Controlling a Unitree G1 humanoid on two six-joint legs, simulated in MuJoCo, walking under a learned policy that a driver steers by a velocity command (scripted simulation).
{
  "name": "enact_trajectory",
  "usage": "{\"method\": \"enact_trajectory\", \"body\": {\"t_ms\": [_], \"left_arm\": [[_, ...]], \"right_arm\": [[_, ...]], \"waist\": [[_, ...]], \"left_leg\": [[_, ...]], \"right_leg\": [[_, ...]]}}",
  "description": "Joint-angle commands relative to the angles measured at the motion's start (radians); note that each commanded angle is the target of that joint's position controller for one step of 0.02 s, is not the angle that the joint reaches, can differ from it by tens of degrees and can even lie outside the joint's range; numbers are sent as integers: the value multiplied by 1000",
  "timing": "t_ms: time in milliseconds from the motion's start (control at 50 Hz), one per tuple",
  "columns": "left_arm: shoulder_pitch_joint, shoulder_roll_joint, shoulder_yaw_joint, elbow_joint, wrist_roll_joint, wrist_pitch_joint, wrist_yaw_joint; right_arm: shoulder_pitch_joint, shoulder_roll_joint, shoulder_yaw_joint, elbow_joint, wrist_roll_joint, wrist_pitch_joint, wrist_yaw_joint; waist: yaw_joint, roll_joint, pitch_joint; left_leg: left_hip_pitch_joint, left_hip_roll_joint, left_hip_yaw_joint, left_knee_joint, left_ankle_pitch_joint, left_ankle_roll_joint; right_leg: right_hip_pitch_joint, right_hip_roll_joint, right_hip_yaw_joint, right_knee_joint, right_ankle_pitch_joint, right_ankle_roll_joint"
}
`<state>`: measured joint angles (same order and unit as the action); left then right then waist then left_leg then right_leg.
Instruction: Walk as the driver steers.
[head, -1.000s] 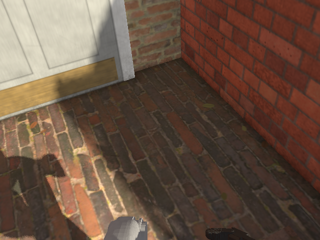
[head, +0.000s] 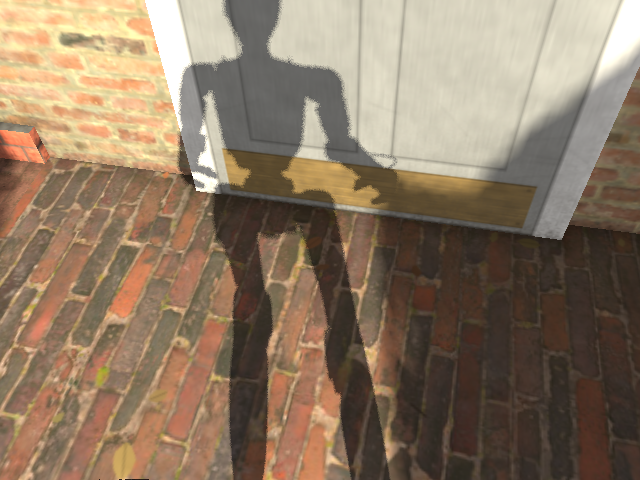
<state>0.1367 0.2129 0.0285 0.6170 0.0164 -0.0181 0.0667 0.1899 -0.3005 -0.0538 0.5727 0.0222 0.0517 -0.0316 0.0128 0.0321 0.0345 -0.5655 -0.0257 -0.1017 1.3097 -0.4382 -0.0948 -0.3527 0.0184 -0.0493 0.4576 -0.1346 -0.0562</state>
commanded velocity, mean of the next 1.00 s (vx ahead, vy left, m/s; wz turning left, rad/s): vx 0.00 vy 0.00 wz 0.26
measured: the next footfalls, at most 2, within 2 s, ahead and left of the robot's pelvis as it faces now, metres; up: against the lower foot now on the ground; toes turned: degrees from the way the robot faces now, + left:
left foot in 0.24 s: +0.03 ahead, +0.14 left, +0.00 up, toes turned +9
right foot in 0.66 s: +0.03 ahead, -0.12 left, +0.00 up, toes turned +11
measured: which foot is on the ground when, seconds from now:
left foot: up 0.00-0.22, down 0.24-1.00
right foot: down 0.00-0.24, up 0.26-0.64, down 0.66-1.00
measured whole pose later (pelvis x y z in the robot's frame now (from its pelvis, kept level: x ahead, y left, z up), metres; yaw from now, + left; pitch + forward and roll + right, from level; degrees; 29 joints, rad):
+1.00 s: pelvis -0.01 +0.01 +0.00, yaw +11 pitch -1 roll -1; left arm 0.26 0.15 0.01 0.82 0.01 -0.03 0.03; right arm 0.19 -0.20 -0.04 0.72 0.00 0.00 -0.01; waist 0.00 0.03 0.02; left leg -0.27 0.01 -0.04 0.55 -0.26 0.00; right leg -0.16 0.00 0.00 0.48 -0.30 0.02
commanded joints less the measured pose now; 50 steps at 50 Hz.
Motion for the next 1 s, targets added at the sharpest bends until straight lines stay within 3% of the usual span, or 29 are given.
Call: {"method": "enact_trajectory", "body": {"t_ms": [20, 80, 160, 180, 220, 240, 260, 280, 300, 320, 340, 380, 420, 480, 540, 580, 620, 640, 660, 680, 700, 720, 740, 760, 820, 1000], "left_arm": [[-23, 152, 44, -51, -7, -1, 4], [-16, 176, 56, -36, -4, 0, -5], [4, 196, 61, -3, -16, 4, -8], [9, 208, 65, 10, -28, 8, -4], [36, 181, 55, 36, -46, 16, -5], [73, 145, 47, 59, -46, 17, -8], [97, 70, 23, 25, 1, 12, -18], [-25, 134, 44, -5, 15, 7, -6], [-61, 141, 52, -7, -4, 12, -9], [-34, 120, 48, 7, -16, 22, -12], [-6, 116, 49, 31, -10, 31, -11], [44, 116, 49, 54, -2, 38, -11], [63, 104, 46, 65, -13, 36, -4], [31, 80, 34, 42, -17, 41, 3], [24, 65, 24, 35, -17, 41, -4], [43, 69, 26, 46, -19, 37, -9], [94, 46, 20, 74, -20, 28, -15], [128, 37, 15, 93, -10, 21, -21], [141, 63, 15, 97, 10, 12, -27], [142, 113, 23, 91, 10, 9, -28], [97, 79, 20, 98, -10, 8, -35], [67, 41, 12, 92, -12, 2, -41], [72, 35, 8, 95, -4, -8, -40], [64, 48, 10, 101, -2, -16, -37], [84, 57, 12, 117, -4, -32, -29], [124, 31, 2, 158, -3, -19, -30]], "right_arm": [[-20, -28, -1, -81, 8, -14, 2], [-53, -9, 11, -79, -2, -21, 3], [-32, -44, -2, -72, -5, -17, 15], [-5, -38, -4, -65, -6, -16, 24], [66, -51, -18, -37, -7, -14, 39], [98, -78, -27, -36, -14, -16, 39], [89, -185, -48, -67, -20, -17, 27], [114, -177, -47, -78, -34, -32, 25], [62, -127, -29, -83, -50, -46, 22], [-18, -94, -18, -93, -46, -55, 22], [-64, -64, -7, -106, -34, -61, 22], [-98, -20, 16, -107, -36, -67, 22], [-88, 18, 33, -101, -51, -74, 22], [-58, 5, 27, -71, -46, -69, 7], [-32, -20, 13, -47, -37, -61, 3], [-34, -14, 10, -38, -30, -55, 2], [-62, 7, 13, -28, -10, -51, -1], [-60, 20, 15, -17, 1, -54, 1], [-35, 43, 19, -5, 2, -66, 5], [11, 48, 18, 0, -18, -75, 15], [-8, 69, 20, -3, -38, -75, 17], [-69, 42, 12, 2, -43, -70, 11], [-102, 26, 4, -5, -33, -66, 7], [-105, 45, 5, -5, -26, -60, 6], [-70, 41, 3, 18, -23, -61, 11], [-31, 34, 0, 91, -24, -62, 16]], "waist": [[4, -151, -154], [16, -157, -152], [14, -172, -129], [-2, -167, -130], [-38, -131, -141], [-45, -40, -125], [2, 277, -124], [-96, 255, -117], [-73, 174, -95], [-33, 142, -84], [-16, 99, -90], [12, 93, -115], [2, 100, -138], [-22, 125, -99], [-45, 138, -96], [-43, 142, -92], [-9, 119, -93], [12, 89, -94], [-1, 18, -96], [-50, -106, -113], [-49, -213, -102], [-22, -171, -63], [-7, -115, -84], [-15, -118, -73], [-12, -80, -60], [-8, -23, -27]], "left_leg": [[-12, 52, 50, -136, 30, -7], [62, 90, 80, -314, 11, 29], [163, 86, 116, -506, 54, 74], [208, 77, 138, -580, 89, 94], [366, 31, 155, -766, 185, 154], [456, 79, 47, -877, 264, 194], [560, 357, -327, -927, 498, 303], [434, 460, -442, -1007, 451, 448], [386, 402, -357, -1010, 425, 423], [378, 341, -279, -996, 389, 361], [392, 294, -223, -982, 403, 317], [373, 249, -141, -969, 542, 304], [376, 228, -98, -942, 606, 305], [369, 231, -104, -923, 604, 317], [371, 238, -138, -909, 549, 330], [370, 238, -163, -896, 541, 337], [353, 218, -160, -865, 553, 319], [317, 194, -144, -850, 541, 289], [267, 145, -108, -813, 487, 236], [210, 84, -50, -782, 350, 196], [253, 39, 9, -824, 219, 149], [303, 35, 18, -822, 227, 129], [336, 39, 27, -790, 244, 134], [343, 45, 24, -787, 266, 136], [340, 57, 14, -809, 293, 137], [341, 58, 24, -826, 283, 136]], "right_leg": [[179, -228, 178, -177, 90, -205], [169, -268, 172, -182, 47, -214], [148, -298, 158, -170, 5, -208], [142, -296, 133, -152, 12, -190], [75, -263, 78, -60, 32, -125], [-16, -205, 6, 59, -56, -50], [-260, -51, -119, 325, -384, 66], [-342, -5, 12, 539, -515, 88], [-326, -34, 78, 675, -460, 85], [-334, -47, 97, 701, -380, 83], [-325, -59, 109, 710, -304, 92], [-242, -56, 99, 746, -196, 117], [-192, -57, 88, 734, -165, 138], [-154, -70, 92, 590, -215, 149], [-72, -68, 65, 423, -294, 145], [-19, -58, 53, 316, -324, 145], [79, -52, 44, 105, -185, 128], [167, -56, 53, -18, -19, 107], [242, -102, 128, -39, 186, 82], [305, -156, 154, -4, 336, 46], [200, -151, 145, -17, 189, -5], [124, -120, 137, -49, 31, -3], [120, -107, 134, -73, 1, 7], [117, -100, 129, -78, 21, 13], [140, -93, 120, -77, 35, 19], [118, -65, 108, -83, -41, 9]]}}
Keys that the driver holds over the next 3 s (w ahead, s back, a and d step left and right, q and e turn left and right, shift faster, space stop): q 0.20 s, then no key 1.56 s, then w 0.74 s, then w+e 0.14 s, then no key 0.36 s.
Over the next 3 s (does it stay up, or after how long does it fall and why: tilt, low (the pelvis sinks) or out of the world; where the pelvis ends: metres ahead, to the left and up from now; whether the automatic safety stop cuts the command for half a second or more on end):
stays up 0.49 0.12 -0.01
